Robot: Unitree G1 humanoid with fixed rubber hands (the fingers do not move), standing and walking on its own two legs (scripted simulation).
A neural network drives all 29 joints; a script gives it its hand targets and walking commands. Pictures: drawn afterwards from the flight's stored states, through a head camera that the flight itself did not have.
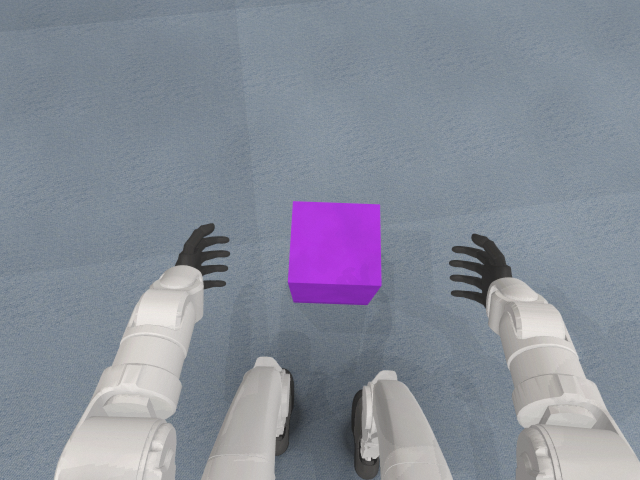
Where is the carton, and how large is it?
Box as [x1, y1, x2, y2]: [288, 201, 381, 304]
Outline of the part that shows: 293,201 288,271 288,284 293,301 367,304 381,285 379,204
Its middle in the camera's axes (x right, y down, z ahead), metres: +0.03 +0.05 +1.02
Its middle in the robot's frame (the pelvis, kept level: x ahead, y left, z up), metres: +0.53 -0.01 -0.56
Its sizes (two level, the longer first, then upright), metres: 0.210 0.200 0.250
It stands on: the floor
